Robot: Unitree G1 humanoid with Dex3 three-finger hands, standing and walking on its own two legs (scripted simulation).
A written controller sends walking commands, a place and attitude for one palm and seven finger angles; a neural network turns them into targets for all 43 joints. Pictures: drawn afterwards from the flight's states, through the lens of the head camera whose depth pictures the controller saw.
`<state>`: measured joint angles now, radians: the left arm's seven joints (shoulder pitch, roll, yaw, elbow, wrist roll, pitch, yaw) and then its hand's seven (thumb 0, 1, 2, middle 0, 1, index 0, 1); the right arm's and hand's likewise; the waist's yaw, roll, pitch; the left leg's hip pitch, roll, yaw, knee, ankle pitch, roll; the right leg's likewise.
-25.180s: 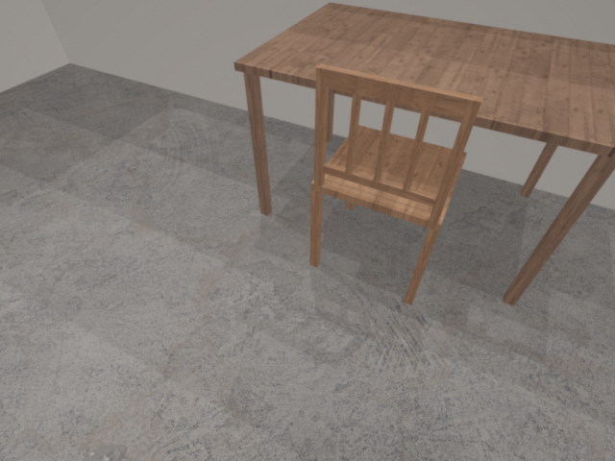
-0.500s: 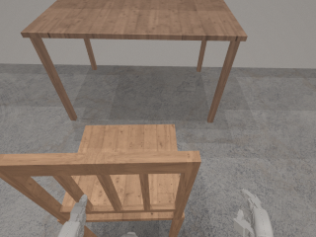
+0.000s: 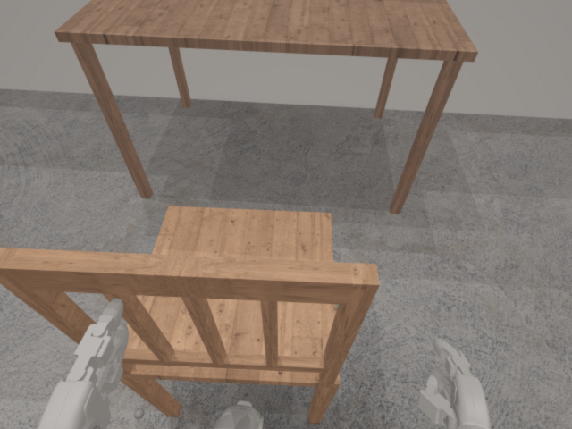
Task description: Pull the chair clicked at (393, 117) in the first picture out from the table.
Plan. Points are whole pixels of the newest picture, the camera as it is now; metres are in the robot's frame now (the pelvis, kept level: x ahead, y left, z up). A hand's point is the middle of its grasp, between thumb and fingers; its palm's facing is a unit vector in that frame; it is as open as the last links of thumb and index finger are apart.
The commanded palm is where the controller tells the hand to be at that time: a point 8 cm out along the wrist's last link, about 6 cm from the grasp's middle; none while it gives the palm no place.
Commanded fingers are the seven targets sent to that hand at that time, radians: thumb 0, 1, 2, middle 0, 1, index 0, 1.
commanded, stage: draw the hand back to the body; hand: left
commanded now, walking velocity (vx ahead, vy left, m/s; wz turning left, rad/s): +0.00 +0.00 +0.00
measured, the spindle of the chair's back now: (207, 329) +0.26 +0.14 -0.03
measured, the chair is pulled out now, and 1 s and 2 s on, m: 0.65 0.64 0.64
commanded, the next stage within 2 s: step back with the hand held close in 1.22 s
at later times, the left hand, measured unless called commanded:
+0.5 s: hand (56, 340) +0.17 +0.23 +0.16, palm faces +0.33 -0.85 -0.41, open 14.1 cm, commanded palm +0.13 +0.27 +0.20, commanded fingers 0.00 0.32 0.62 -0.12 -0.18 -0.12 -0.18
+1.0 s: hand (29, 226) +0.24 +0.25 +0.24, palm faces +0.45 -0.78 -0.44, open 7.9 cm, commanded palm +0.19 +0.29 +0.26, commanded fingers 0.00 0.90 0.90 -0.20 -0.30 -0.20 -0.30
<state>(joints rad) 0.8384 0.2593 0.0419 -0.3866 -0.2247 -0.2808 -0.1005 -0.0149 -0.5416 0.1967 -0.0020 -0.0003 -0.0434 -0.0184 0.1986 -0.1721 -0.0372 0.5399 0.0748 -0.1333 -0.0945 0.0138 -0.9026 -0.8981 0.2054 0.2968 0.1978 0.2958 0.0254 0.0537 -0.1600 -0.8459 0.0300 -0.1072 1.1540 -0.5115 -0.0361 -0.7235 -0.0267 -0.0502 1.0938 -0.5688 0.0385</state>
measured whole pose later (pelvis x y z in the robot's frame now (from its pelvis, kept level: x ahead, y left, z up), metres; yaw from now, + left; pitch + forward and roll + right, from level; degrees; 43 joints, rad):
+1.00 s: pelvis +0.04 -0.01 +0.08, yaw -2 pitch -3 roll +0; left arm 0.47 0.35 0.35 -0.40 -0.07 -0.03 0.15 0.01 0.81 0.85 -0.19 -0.28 -0.20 -0.28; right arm 0.16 -0.23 0.00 0.65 0.03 -0.09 -0.10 0.01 -0.90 -0.90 0.21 0.30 0.20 0.30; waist 0.05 0.08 0.01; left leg -0.19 0.04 -0.03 0.54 -0.31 -0.04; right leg -0.11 -0.03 0.00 0.51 -0.36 0.03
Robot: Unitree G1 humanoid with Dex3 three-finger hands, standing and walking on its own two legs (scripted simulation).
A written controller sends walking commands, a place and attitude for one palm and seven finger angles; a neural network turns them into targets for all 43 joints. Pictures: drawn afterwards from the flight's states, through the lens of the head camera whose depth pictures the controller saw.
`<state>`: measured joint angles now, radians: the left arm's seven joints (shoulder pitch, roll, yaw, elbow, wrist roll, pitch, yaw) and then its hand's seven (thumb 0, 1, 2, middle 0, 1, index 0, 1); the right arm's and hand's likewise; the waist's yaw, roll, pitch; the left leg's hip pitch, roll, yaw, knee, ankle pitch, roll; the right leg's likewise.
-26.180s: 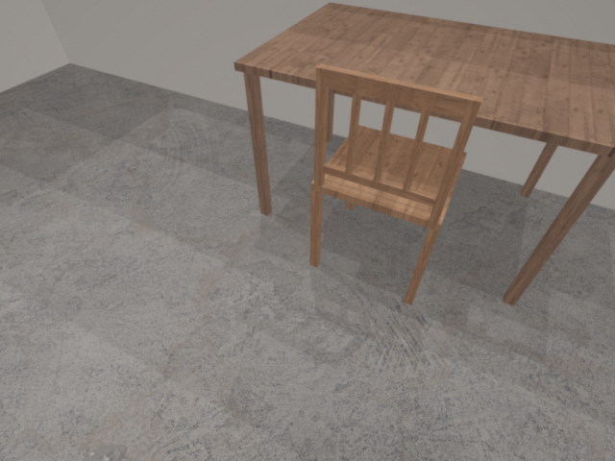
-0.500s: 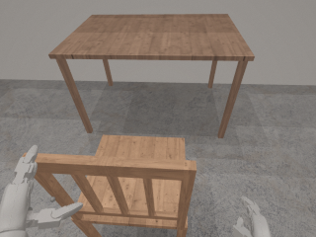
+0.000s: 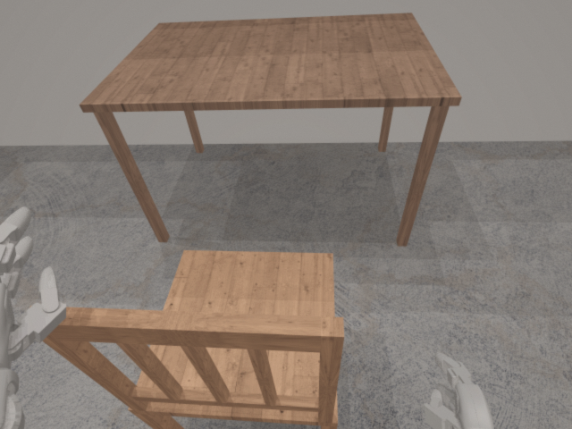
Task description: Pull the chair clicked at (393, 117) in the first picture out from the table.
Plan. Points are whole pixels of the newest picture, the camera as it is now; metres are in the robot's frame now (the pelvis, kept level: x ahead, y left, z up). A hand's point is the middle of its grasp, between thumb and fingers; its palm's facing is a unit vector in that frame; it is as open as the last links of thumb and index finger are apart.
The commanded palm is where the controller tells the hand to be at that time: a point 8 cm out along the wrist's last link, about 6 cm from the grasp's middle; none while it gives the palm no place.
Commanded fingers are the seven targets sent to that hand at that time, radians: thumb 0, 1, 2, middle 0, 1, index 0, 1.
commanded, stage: draw the hand back to the body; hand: left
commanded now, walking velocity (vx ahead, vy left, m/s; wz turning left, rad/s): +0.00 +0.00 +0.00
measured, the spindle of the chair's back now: (208, 371) +0.23 +0.17 -0.11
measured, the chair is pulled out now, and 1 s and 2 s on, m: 0.64 0.64 0.64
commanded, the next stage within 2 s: step back with the hand held close in 0.22 s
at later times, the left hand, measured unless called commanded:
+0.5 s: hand (57, 300) +0.19 +0.26 +0.17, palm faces +0.42 -0.77 -0.48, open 7.4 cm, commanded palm +0.13 +0.30 +0.18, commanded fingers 0.00 0.90 0.90 -0.20 -0.30 -0.20 -0.30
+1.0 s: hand out of the picture +0.09 +0.28 +0.16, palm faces +0.45 -0.76 -0.46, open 7.4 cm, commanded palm +0.04 +0.32 +0.18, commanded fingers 0.00 0.90 0.90 -0.20 -0.30 -0.20 -0.30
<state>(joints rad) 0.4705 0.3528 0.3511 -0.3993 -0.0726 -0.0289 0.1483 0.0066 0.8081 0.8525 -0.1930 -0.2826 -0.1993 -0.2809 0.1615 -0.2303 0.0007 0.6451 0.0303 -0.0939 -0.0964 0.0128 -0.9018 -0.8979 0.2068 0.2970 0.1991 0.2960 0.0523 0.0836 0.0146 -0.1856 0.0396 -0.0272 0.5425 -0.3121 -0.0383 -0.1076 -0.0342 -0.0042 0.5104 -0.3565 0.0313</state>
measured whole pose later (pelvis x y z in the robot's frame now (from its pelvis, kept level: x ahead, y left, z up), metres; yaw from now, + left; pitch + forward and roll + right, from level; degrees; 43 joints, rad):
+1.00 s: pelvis -0.10 +0.02 -0.01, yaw -1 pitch -2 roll -2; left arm 0.55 0.39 0.39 -0.48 -0.05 -0.13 0.18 0.01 0.89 0.89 -0.21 -0.30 -0.22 -0.30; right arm 0.19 -0.24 -0.02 0.61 0.03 -0.05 -0.11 0.01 -0.90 -0.90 0.21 0.30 0.20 0.30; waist 0.02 0.05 0.02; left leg -0.41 0.04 -0.03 0.63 -0.28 -0.01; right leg -0.31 -0.03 0.01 0.55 -0.22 0.04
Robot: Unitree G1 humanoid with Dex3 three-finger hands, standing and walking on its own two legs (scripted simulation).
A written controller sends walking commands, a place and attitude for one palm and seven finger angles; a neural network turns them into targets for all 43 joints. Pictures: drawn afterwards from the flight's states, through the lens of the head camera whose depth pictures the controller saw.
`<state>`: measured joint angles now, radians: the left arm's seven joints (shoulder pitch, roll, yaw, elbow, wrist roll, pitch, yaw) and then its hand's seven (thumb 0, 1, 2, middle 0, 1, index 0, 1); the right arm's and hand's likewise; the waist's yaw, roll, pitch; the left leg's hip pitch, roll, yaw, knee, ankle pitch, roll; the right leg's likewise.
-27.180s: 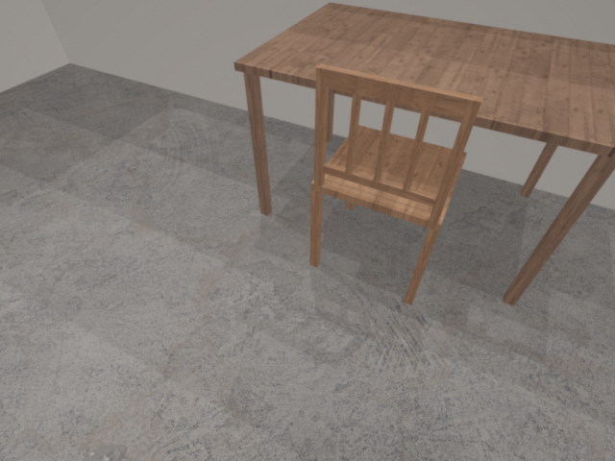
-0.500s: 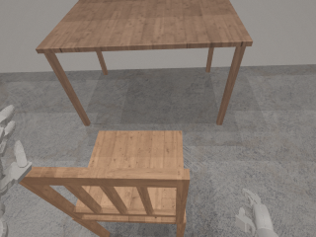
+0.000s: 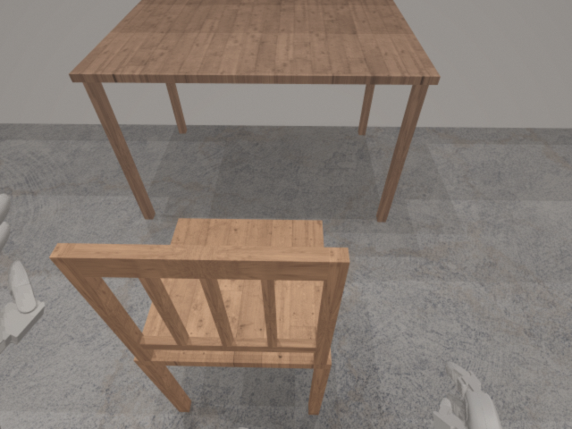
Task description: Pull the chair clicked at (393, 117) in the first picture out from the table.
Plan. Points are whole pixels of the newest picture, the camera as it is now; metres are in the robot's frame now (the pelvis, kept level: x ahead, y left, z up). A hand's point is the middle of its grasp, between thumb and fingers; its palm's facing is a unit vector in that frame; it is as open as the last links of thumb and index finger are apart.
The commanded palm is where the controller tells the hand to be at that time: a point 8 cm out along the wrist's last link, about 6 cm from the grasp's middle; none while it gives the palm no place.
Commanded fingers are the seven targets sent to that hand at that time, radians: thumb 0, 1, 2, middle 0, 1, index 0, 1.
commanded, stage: step back with the hand held close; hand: left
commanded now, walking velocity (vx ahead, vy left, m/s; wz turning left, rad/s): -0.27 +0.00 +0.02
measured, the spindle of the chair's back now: (218, 312) +0.33 +0.15 -0.10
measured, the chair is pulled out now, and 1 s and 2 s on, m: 0.64 0.64 0.64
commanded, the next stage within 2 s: stop stepping back and stand still in 0.44 s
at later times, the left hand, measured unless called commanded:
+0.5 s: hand out of the picture +0.11 +0.29 +0.17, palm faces +0.52 -0.72 -0.46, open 7.4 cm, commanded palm +0.04 +0.31 +0.19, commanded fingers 0.00 0.90 0.90 -0.20 -0.30 -0.20 -0.30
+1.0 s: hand out of the picture +0.04 +0.26 +0.15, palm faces +0.45 -0.79 -0.42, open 7.4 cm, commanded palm -0.01 +0.29 +0.19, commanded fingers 0.00 0.90 0.90 -0.20 -0.30 -0.20 -0.30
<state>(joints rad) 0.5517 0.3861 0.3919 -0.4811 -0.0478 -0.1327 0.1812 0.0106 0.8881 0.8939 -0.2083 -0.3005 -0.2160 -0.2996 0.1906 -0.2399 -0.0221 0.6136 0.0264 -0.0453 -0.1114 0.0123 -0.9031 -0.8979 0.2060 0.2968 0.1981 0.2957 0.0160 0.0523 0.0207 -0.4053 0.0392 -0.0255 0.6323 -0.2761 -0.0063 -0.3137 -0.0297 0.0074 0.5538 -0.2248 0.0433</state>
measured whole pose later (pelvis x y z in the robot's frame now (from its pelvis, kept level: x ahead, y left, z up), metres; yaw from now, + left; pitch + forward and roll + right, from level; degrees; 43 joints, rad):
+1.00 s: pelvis -0.15 -0.01 +0.01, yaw -1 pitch -2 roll -1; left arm 0.56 0.36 0.38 -0.38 -0.05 -0.14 0.17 0.01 0.89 0.89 -0.21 -0.30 -0.21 -0.30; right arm 0.30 -0.27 -0.04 0.70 0.02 -0.08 -0.08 0.01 -0.90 -0.90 0.21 0.30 0.20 0.30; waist -0.02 0.04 -0.02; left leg -0.29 0.01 -0.03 0.59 -0.28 0.02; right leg -0.22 -0.03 -0.05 0.53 -0.27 0.02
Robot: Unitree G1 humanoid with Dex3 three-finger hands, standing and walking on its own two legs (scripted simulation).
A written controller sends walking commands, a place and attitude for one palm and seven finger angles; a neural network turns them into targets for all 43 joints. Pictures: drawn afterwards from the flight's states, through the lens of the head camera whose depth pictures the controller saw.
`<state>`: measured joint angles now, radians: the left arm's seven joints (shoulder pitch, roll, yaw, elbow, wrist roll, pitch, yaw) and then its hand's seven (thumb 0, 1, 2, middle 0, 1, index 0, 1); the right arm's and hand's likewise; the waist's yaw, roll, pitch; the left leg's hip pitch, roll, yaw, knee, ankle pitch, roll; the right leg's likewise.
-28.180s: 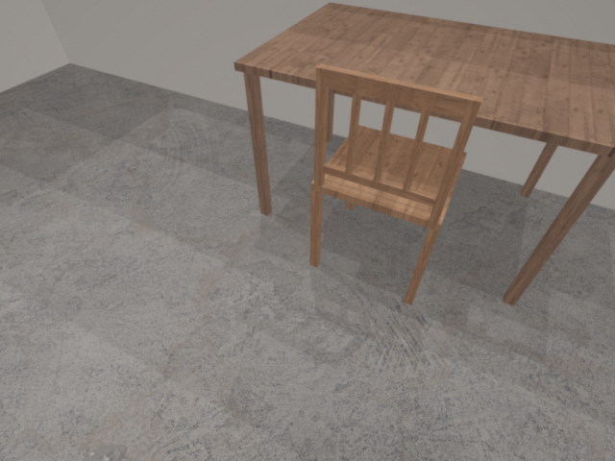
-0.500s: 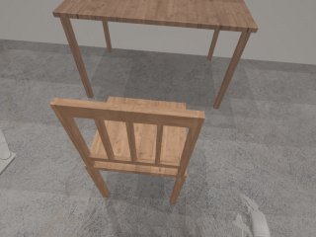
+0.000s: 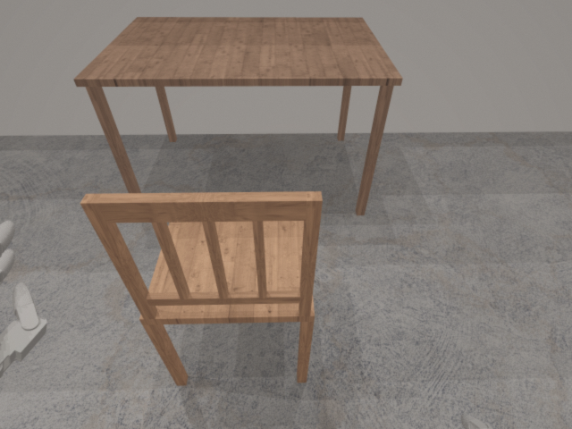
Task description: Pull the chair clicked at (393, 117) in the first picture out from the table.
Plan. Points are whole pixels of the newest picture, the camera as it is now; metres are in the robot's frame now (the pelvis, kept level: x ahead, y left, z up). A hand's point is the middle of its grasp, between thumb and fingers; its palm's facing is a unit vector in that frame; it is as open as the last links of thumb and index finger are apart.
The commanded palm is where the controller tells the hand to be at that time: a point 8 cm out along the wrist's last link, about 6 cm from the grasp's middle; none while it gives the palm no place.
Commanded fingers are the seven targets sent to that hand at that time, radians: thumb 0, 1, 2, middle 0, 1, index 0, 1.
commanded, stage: stop stepping back and stand still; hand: left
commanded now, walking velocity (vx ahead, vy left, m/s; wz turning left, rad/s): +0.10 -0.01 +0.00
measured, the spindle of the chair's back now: (216, 260) +0.48 +0.17 -0.10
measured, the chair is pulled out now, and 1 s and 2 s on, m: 0.64 0.64 0.64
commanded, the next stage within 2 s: let the arm hang, fingers relaxed in 0.24 s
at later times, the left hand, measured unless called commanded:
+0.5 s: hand (129, 414) +0.17 +0.23 -0.07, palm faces +0.18 -0.92 -0.35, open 7.4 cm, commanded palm none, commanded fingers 0.00 0.90 0.90 -0.20 -0.30 -0.20 -0.30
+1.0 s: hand out of the picture -0.03 +0.19 -0.16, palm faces +0.05 -0.96 -0.26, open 7.3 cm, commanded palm none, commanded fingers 0.00 0.90 0.90 -0.20 -0.30 -0.20 -0.30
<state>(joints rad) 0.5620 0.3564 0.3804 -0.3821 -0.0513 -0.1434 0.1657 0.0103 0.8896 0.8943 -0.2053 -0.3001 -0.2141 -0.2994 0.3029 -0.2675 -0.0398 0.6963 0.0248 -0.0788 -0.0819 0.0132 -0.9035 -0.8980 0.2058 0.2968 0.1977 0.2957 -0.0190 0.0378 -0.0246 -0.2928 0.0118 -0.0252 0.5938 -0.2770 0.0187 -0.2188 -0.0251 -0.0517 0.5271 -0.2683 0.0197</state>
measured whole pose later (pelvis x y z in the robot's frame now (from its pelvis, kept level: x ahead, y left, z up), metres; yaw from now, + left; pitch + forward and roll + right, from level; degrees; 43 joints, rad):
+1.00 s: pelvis +0.00 -0.01 +0.01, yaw +1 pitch -1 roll +0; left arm 0.38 0.20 0.00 1.02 0.01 0.03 0.03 0.00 0.92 0.89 -0.19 -0.30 -0.20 -0.30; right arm 0.37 -0.16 0.00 1.03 -0.01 0.01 -0.02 0.01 -0.91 -0.90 0.20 0.30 0.20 0.30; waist 0.00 0.04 0.04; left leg -0.27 0.00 -0.04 0.49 -0.20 0.00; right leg -0.21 -0.02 -0.04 0.49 -0.25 0.00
